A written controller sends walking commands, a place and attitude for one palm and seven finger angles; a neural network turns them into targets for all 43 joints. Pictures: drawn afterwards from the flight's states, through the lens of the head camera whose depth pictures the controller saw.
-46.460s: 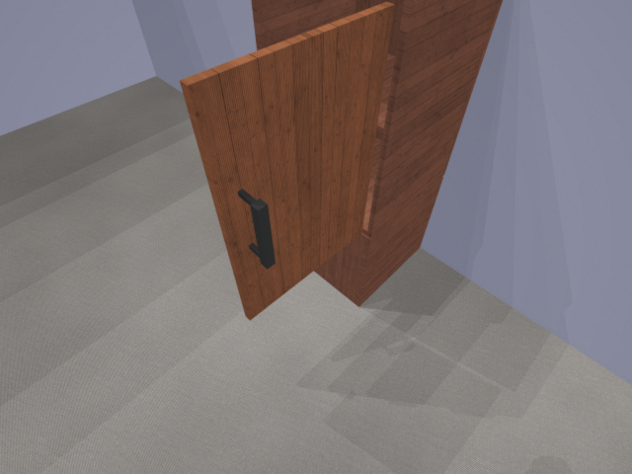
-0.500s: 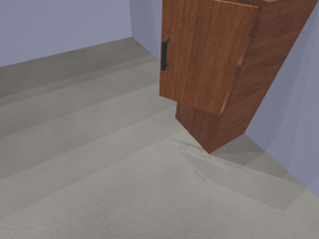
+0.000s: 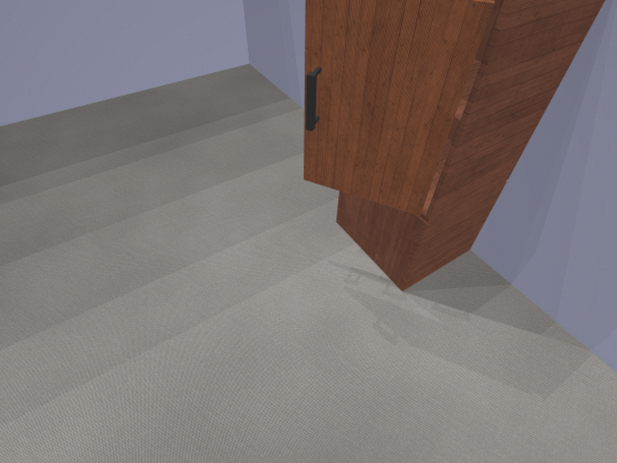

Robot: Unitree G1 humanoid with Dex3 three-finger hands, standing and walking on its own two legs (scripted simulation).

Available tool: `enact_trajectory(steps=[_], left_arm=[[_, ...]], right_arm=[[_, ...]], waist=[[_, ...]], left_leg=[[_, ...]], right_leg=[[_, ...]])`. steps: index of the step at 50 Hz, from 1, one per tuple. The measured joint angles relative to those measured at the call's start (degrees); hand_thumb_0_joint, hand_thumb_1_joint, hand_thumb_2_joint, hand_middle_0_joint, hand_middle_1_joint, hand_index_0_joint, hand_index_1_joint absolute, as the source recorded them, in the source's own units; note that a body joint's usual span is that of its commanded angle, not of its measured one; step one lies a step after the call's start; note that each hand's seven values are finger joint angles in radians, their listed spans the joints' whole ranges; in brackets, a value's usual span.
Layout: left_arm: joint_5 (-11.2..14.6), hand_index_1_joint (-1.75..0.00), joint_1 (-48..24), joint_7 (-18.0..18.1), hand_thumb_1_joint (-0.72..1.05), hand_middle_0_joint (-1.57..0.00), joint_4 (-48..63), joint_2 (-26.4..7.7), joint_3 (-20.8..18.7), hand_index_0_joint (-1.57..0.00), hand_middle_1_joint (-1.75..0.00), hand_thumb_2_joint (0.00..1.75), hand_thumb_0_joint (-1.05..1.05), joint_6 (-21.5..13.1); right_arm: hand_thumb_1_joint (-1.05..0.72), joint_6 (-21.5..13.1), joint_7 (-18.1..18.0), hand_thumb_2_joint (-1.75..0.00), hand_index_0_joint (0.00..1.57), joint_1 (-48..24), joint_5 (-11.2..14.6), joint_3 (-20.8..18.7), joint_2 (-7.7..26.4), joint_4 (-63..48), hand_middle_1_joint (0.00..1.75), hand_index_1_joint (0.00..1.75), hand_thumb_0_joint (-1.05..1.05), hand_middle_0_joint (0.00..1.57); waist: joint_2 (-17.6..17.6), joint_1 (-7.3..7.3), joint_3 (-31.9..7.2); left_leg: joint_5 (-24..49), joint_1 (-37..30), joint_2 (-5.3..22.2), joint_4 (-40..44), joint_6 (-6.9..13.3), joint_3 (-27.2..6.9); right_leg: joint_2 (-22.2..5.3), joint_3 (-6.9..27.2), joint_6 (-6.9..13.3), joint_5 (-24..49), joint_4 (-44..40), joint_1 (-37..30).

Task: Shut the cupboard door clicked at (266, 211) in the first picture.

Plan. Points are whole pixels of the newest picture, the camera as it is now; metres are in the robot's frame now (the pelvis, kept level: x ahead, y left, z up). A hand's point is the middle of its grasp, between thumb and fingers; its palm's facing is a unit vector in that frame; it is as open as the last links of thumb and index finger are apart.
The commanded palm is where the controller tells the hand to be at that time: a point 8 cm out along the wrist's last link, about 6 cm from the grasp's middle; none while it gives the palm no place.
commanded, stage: look to check the result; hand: left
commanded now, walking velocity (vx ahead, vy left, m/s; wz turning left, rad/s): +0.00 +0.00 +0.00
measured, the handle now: (314, 99) +0.99 +0.03 -0.04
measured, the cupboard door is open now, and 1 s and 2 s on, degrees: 32 32 32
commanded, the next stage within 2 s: walk to a spot facing it in 0.16 s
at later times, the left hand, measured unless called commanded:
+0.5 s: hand out of the picture +0.02 +0.17 -0.18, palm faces +0.09 -0.97 -0.22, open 7.4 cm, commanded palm none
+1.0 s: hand out of the picture +0.11 +0.22 -0.15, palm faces +0.31 -0.91 -0.26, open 7.4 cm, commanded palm none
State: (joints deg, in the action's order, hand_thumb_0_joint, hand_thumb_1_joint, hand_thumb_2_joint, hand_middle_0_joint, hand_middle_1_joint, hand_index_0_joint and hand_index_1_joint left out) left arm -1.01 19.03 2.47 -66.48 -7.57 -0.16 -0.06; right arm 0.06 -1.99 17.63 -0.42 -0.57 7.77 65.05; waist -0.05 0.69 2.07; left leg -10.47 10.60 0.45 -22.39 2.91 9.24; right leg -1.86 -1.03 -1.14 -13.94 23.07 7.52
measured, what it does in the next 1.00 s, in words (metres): lifts its right foot, turning left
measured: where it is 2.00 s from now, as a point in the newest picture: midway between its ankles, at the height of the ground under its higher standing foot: (295, 458)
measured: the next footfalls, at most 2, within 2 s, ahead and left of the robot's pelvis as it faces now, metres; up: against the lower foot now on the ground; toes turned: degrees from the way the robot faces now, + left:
right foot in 1.04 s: +0.19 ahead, -0.11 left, +0.00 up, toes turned +23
left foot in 1.44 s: +0.22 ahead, +0.17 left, +0.00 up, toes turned +47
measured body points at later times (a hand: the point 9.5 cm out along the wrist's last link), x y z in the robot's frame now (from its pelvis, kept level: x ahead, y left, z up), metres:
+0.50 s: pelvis +0.01 -0.01 -0.01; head +0.03 -0.01 +0.44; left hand +0.01 +0.22 -0.16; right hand +0.02 -0.24 -0.17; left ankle +0.02 +0.08 -0.74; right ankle -0.02 -0.13 -0.74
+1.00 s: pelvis +0.06 -0.01 +0.00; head +0.11 +0.00 +0.45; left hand +0.09 +0.27 -0.13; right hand +0.15 -0.26 -0.15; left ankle +0.02 +0.08 -0.74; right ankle +0.13 -0.14 -0.72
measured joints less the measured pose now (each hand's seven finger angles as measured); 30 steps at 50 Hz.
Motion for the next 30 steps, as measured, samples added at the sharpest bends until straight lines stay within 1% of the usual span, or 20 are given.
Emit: enact_trajectory(steps=[15,18,22,26,28,30], left_arm=[[0.1,-0.3,-3.3,-0.4,0.9,-0.2,0.6,-1.6,-0.2,-0.2,-0.3,0.9,0.0,-0.2],[0.1,-0.3,-4.0,-0.2,0.9,-0.2,1.0,-1.8,-0.4,-0.2,-0.3,0.9,0.0,0.0],[0.1,-0.3,-5.0,-0.2,0.9,-0.2,2.6,-1.9,-1.2,-0.2,-0.3,0.9,0.0,0.6],[0.0,-0.3,-5.7,-0.3,0.9,-0.2,5.1,-2.0,-2.1,-0.2,-0.3,0.9,0.0,1.0],[-0.1,-0.3,-5.8,-0.3,0.9,-0.2,6.4,-2.1,-2.6,-0.2,-0.3,0.9,0.0,1.2],[-0.4,-0.3,-6.0,-0.2,0.9,-0.2,7.5,-2.4,-3.0,-0.2,-0.3,0.9,0.0,1.4]], right_arm=[[-0.91,-0.3,0.1,-0.9,0.2,-2.2,0.0,0.0,1.8,0.0,0.3,0.3,0.0,0.2],[-0.91,-0.2,0.1,-0.9,0.2,-2.5,0.0,0.0,1.9,-0.3,0.3,0.3,0.0,0.2],[-0.91,0.8,0.4,-0.9,0.2,-2.5,-0.1,-0.3,1.5,-1.4,0.3,0.3,0.0,0.2],[-0.91,2.0,1.0,-0.9,0.2,-2.7,-0.2,-0.9,1.4,-3.0,0.3,0.3,0.0,0.2],[-0.91,2.6,1.3,-0.9,0.2,-2.8,-0.4,-1.3,1.6,-4.1,0.3,0.3,0.0,0.2],[-0.91,3.0,1.5,-0.9,0.2,-3.0,-0.5,-1.8,1.8,-5.3,0.3,0.3,0.0,0.2]], waist=[[0.0,0.05,0.6],[-0.1,0.32,0.6],[-0.1,0.63,1.1],[0.3,0.62,1.9],[0.6,0.69,2.5],[0.4,0.89,3.2]], left_leg=[[-0.1,-0.9,0.3,0.8,-0.6,-0.4],[-0.3,-0.6,0.2,0.4,-0.7,-0.8],[-1.4,1.6,-0.2,-2.6,-0.7,-2.5],[-3.3,5.1,-0.6,-7.6,-0.9,-4.9],[-5.4,7.4,-0.2,-12.3,-1.8,-5.6],[-8.5,8.6,0.4,-15.7,-2.6,-5.2]], right_leg=[[0.4,-0.3,0.5,-0.1,-1.2,-1.2],[0.3,-0.8,0.5,-0.6,-0.6,-1.0],[-0.3,-2.5,0.5,-2.5,2.5,0.5],[-0.8,-4.9,0.7,-4.7,5.9,2.2],[-0.9,-6.5,0.8,-5.9,8.0,2.7],[-1.5,-8.1,0.5,-7.6,10.4,3.0]])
